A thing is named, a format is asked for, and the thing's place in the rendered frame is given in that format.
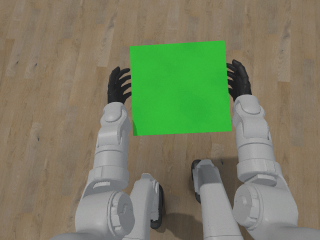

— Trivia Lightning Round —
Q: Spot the left robot upper arm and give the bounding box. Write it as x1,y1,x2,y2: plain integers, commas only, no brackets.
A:
49,190,135,240

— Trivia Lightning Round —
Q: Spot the right robot thigh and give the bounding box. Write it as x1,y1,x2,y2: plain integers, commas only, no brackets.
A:
192,164,244,240

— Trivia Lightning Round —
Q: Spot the right robot hand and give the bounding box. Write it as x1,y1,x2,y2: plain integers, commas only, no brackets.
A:
226,59,252,102

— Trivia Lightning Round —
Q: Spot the right robot forearm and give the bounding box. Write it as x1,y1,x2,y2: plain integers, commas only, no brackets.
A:
232,94,299,223

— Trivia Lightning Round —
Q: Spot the left robot forearm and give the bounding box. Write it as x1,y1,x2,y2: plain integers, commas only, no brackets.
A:
75,102,132,229

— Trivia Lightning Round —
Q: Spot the left robot thigh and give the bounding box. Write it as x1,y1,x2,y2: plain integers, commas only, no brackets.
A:
122,178,159,240

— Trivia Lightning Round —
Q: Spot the right robot upper arm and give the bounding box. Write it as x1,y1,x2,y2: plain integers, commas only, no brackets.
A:
232,182,320,240

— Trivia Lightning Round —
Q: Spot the carton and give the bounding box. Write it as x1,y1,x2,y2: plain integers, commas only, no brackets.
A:
130,40,232,136

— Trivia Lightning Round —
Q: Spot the robot thigh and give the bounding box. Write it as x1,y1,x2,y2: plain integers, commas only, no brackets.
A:
192,164,244,240
122,178,159,240

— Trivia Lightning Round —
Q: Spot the left robot hand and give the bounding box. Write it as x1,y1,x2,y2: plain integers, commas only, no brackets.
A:
107,66,132,104

